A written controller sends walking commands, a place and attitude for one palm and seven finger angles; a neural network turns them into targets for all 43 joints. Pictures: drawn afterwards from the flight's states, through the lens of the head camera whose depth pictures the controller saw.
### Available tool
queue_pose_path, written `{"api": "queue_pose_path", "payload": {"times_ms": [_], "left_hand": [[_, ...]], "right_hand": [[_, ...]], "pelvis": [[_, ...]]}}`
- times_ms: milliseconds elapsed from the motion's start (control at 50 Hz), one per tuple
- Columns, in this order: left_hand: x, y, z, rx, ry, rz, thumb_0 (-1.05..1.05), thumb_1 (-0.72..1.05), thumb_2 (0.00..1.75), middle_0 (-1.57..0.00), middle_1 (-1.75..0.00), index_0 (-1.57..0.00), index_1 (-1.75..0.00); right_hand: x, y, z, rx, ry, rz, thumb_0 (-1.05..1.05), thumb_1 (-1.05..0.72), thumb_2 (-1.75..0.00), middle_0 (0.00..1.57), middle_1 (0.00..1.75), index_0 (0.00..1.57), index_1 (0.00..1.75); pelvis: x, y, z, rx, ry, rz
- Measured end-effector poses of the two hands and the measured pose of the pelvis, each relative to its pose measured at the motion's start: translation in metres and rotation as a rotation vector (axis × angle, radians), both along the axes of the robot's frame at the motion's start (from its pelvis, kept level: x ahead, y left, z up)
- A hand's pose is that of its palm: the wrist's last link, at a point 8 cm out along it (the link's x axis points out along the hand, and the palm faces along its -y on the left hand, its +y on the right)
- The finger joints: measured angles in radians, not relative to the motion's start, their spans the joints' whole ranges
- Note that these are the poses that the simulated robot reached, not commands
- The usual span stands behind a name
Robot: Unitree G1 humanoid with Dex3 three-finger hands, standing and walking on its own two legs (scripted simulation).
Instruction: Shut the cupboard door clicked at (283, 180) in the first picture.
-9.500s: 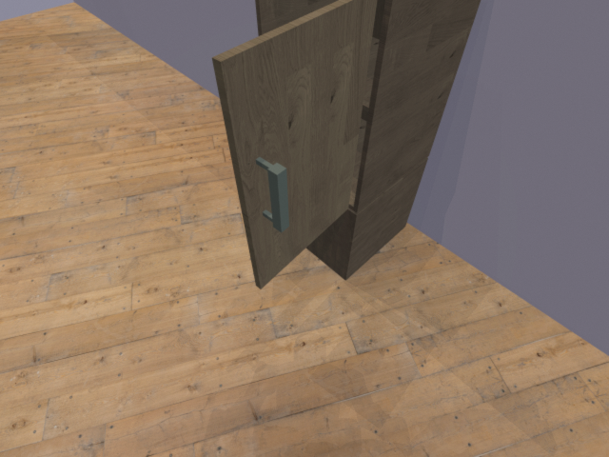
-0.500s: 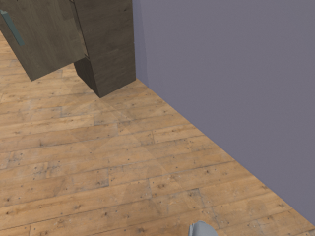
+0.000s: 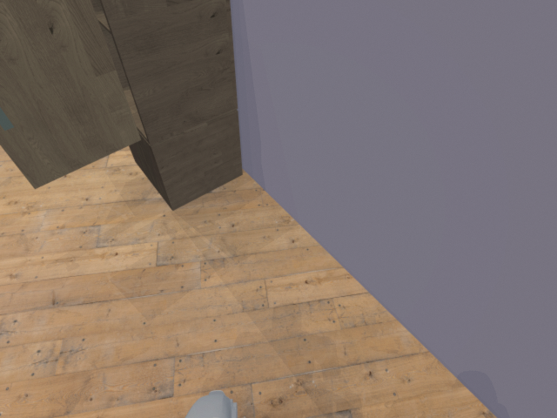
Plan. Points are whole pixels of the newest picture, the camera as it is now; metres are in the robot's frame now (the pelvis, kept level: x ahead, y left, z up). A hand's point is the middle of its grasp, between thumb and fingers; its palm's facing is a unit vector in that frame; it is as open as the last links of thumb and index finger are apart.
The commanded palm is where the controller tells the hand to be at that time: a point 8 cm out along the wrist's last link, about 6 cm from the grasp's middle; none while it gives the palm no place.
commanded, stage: walk to a spot facing it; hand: left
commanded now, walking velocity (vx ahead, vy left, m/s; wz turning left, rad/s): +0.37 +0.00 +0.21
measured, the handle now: out of the picture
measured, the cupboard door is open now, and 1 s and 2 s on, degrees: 95 95 95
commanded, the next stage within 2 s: turn to face it in 0.56 s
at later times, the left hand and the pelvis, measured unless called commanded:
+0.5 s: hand (153, 337) +0.28 +0.24 -0.17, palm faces +0.04 -0.99 -0.14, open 7.4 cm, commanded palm none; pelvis +0.22 +0.06 +0.00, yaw -1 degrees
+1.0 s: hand (199, 239) +0.50 +0.20 -0.18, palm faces +0.08 -0.98 -0.16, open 7.1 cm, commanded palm none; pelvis +0.40 +0.02 -0.01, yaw +4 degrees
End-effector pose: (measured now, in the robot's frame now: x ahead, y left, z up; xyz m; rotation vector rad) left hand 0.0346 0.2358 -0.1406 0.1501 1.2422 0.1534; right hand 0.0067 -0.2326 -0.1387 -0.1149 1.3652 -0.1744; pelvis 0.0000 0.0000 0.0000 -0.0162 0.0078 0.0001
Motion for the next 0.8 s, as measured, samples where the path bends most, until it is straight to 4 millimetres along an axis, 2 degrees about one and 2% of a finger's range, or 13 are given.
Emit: {"api": "queue_pose_path", "payload": {"times_ms": [100, 160, 200, 240, 340, 420, 520, 620, 720, 760, 800], "left_hand": [[-0.027, 0.012, -0.014, -0.034, 0.181, 0.077, -0.01, 0.93, 0.90, -0.20, -0.30, -0.20, -0.30], [-0.035, 0.021, -0.027, -0.063, 0.287, 0.113, 0.00, 0.92, 0.90, -0.20, -0.30, -0.20, -0.30], [-0.028, 0.028, -0.033, -0.078, 0.337, 0.117, 0.00, 0.92, 0.90, -0.20, -0.30, -0.20, -0.30], [-0.007, 0.036, -0.034, -0.078, 0.335, 0.113, 0.01, 0.91, 0.90, -0.20, -0.30, -0.20, -0.30], [0.081, 0.052, -0.021, -0.071, 0.191, 0.096, 0.01, 0.91, 0.90, -0.20, -0.30, -0.20, -0.30], [0.158, 0.057, -0.009, -0.066, 0.079, 0.060, 0.01, 0.91, 0.90, -0.20, -0.30, -0.20, -0.30], [0.251, 0.056, 0.000, -0.055, -0.009, -0.012, 0.01, 0.91, 0.90, -0.20, -0.30, -0.20, -0.30], [0.346, 0.039, 0.003, -0.036, -0.063, -0.116, 0.01, 0.91, 0.90, -0.20, -0.30, -0.19, -0.30], [0.437, 0.009, -0.004, -0.015, -0.141, -0.203, 0.01, 0.91, 0.90, -0.20, -0.30, -0.20, -0.30], [0.459, -0.001, -0.005, -0.012, -0.182, -0.197, 0.01, 0.91, 0.90, -0.20, -0.30, -0.20, -0.30], [0.466, -0.009, -0.003, -0.017, -0.190, -0.180, 0.01, 0.91, 0.90, -0.20, -0.30, -0.20, -0.30]], "right_hand": [[0.118, 0.017, 0.003, -0.014, -0.135, 0.107, 0.01, -0.91, -0.90, 0.19, 0.30, 0.19, 0.30], [0.186, 0.033, 0.001, -0.040, -0.238, 0.159, 0.01, -0.91, -0.90, 0.19, 0.30, 0.19, 0.30], [0.216, 0.042, 0.001, -0.062, -0.295, 0.166, 0.01, -0.91, -0.90, 0.19, 0.30, 0.20, 0.30], [0.231, 0.049, 0.004, -0.071, -0.305, 0.162, 0.00, -0.91, -0.90, 0.19, 0.30, 0.20, 0.30], [0.234, 0.065, 0.010, -0.060, -0.215, 0.141, 0.00, -0.91, -0.90, 0.20, 0.30, 0.20, 0.30], [0.227, 0.059, 0.014, -0.072, -0.141, 0.080, 0.00, -0.94, -0.90, 0.20, 0.30, 0.20, 0.30], [0.211, 0.058, 0.012, -0.055, -0.024, 0.011, 0.00, -0.93, -0.90, 0.20, 0.30, 0.20, 0.30], [0.196, 0.061, 0.005, -0.018, 0.104, -0.074, 0.00, -0.91, -0.90, 0.20, 0.30, 0.20, 0.30], [0.192, 0.060, -0.009, 0.032, 0.245, -0.152, 0.01, -0.91, -0.90, 0.20, 0.30, 0.20, 0.30], [0.201, 0.055, -0.014, 0.045, 0.287, -0.164, 0.01, -0.91, -0.90, 0.20, 0.30, 0.20, 0.30], [0.223, 0.049, -0.015, 0.044, 0.293, -0.154, 0.01, -0.91, -0.90, 0.20, 0.30, 0.20, 0.30]], "pelvis": [[0.049, 0.018, -0.007, -0.007, -0.010, 0.017], [0.083, 0.036, -0.020, -0.010, -0.018, 0.014], [0.100, 0.046, -0.027, -0.010, -0.025, 0.013], [0.114, 0.052, -0.025, -0.001, -0.027, 0.008], [0.151, 0.062, -0.008, 0.000, -0.019, 0.012], [0.183, 0.066, 0.001, 0.005, -0.013, 0.002], [0.226, 0.062, 0.004, 0.011, -0.010, -0.016], [0.273, 0.049, 0.000, 0.021, -0.007, -0.049], [0.325, 0.025, -0.017, 0.034, -0.009, -0.060], [0.339, 0.018, -0.022, 0.024, -0.015, -0.048], [0.350, 0.015, -0.020, 0.013, -0.021, -0.032]]}}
